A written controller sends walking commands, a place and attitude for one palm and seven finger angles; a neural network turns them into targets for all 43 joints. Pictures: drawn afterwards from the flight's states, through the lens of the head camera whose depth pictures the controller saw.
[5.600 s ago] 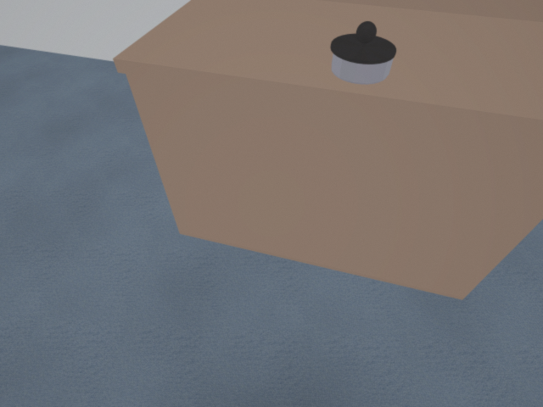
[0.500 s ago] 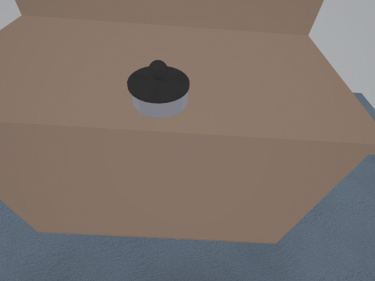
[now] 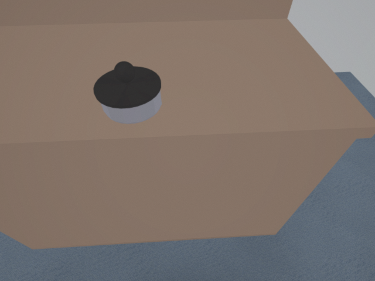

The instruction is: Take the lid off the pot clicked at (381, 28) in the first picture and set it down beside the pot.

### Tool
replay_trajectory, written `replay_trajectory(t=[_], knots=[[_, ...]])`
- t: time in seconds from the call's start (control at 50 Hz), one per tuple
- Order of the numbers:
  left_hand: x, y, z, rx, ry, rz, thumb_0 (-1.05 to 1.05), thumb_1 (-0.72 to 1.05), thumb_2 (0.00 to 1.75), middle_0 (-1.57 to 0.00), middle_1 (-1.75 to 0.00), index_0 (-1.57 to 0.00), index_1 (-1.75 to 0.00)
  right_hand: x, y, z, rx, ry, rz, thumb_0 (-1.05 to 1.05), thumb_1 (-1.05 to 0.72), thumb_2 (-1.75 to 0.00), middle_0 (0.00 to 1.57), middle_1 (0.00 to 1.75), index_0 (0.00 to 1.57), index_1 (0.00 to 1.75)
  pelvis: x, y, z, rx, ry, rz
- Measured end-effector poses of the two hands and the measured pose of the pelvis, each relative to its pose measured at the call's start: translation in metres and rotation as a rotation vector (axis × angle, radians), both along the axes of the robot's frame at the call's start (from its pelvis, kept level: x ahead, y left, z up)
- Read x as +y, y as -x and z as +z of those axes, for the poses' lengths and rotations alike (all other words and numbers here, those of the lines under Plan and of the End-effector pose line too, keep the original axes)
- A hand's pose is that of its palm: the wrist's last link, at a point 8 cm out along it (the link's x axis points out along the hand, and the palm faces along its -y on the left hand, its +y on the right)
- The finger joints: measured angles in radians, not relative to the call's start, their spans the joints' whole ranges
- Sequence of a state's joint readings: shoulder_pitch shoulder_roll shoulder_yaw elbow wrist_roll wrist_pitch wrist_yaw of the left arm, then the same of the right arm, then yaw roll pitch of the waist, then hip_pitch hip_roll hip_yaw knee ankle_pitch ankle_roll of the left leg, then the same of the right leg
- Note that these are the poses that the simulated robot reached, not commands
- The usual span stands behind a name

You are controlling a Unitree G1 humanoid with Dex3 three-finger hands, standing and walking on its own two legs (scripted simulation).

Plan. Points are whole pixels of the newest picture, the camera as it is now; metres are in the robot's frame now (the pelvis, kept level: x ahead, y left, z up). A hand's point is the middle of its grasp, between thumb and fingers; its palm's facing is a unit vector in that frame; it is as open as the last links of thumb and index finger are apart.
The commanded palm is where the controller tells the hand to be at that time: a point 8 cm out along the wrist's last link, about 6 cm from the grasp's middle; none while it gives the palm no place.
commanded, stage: look again from close up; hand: left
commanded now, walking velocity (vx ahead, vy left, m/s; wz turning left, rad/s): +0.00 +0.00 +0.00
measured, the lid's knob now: (124, 72) +0.53 +0.15 +0.18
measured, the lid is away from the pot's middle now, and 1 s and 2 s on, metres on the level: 0.00 0.00 0.00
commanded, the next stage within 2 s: shuffle to correct the standing spot in 1.38 s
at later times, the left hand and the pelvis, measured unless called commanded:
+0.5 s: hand out of the picture -0.04 +0.18 -0.16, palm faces +0.07 -0.97 -0.22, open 7.3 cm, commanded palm none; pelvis -0.04 +0.00 +0.01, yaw +1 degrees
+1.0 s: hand out of the picture -0.07 +0.17 -0.17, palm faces +0.08 -0.98 -0.18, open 7.3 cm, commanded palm none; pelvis -0.06 +0.01 +0.01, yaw +1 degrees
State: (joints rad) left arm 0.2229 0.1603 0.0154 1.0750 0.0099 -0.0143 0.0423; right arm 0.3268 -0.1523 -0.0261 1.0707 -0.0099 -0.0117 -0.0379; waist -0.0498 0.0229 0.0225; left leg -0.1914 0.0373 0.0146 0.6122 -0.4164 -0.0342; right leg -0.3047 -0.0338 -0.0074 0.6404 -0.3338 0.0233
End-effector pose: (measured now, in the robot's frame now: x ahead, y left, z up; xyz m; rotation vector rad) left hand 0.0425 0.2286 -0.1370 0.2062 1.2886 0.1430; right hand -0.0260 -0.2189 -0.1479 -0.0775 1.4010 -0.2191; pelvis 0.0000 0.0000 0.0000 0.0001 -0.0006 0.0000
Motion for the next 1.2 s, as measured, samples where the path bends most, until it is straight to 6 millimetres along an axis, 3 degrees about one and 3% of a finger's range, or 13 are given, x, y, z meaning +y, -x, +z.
replay_trajectory(t=[0.12, 0.26, 0.36, 0.52, 0.74, 0.88, 1.2], knots=[[-0.002, 0.002, 0.007, -0.056, -0.002, 0.035, 0.0, 0.92, 0.9, -0.21, -0.3, -0.2, -0.3, -0.007, -0.041, 0.003, -0.105, 0.014, 0.053, 0.0, -0.91, -0.9, 0.2, 0.3, 0.2, 0.3, -0.002, 0.004, 0.003, -0.026, -0.004, 0.01], [-0.001, 0.028, 0.009, -0.049, 0.0, 0.061, 0.0, 0.91, 0.9, -0.21, -0.3, -0.2, -0.3, -0.014, -0.054, 0.012, -0.169, 0.028, 0.093, 0.0, -0.92, -0.9, 0.2, 0.3, 0.2, 0.3, -0.003, 0.016, 0.007, -0.044, -0.008, 0.011], [0.001, 0.055, 0.009, -0.011, 0.006, 0.075, 0.0, 0.91, 0.9, -0.21, -0.3, -0.2, -0.3, -0.011, -0.041, 0.014, -0.151, 0.024, 0.106, 0.0, -0.91, -0.9, 0.2, 0.3, 0.2, 0.3, -0.002, 0.026, 0.008, -0.046, -0.008, 0.013], [0.003, 0.094, 0.006, 0.057, 0.019, 0.098, 0.0, 0.91, 0.9, -0.2, -0.3, -0.2, -0.3, -0.002, 0.004, 0.013, -0.051, 0.006, 0.101, 0.0, -0.91, -0.9, 0.2, 0.3, 0.2, 0.3, 0.002, 0.039, 0.01, -0.045, -0.006, 0.019], [0.003, 0.12, 0.004, 0.092, 0.031, 0.107, 0.0, 0.91, 0.9, -0.2, -0.3, -0.2, -0.3, 0.019, 0.054, 0.01, 0.042, -0.031, 0.069, 0.0, -0.9, -0.9, 0.2, 0.3, 0.2, 0.3, 0.008, 0.054, 0.01, -0.044, -0.009, 0.023], [-0.002, 0.123, 0.002, 0.082, 0.041, 0.108, 0.0, 0.91, 0.9, -0.2, -0.3, -0.2, -0.3, 0.025, 0.061, 0.009, 0.042, -0.045, 0.057, 0.0, -0.9, -0.9, 0.2, 0.3, 0.2, 0.3, 0.008, 0.059, 0.009, -0.041, -0.01, 0.022], [-0.012, 0.12, -0.002, 0.067, 0.066, 0.109, 0.0, 0.91, 0.9, -0.2, -0.3, -0.2, -0.3, 0.019, 0.052, 0.01, 0.008, -0.028, 0.06, 0.0, -0.9, -0.9, 0.2, 0.3, 0.2, 0.3, 0.006, 0.062, 0.008, -0.029, -0.01, 0.02]])
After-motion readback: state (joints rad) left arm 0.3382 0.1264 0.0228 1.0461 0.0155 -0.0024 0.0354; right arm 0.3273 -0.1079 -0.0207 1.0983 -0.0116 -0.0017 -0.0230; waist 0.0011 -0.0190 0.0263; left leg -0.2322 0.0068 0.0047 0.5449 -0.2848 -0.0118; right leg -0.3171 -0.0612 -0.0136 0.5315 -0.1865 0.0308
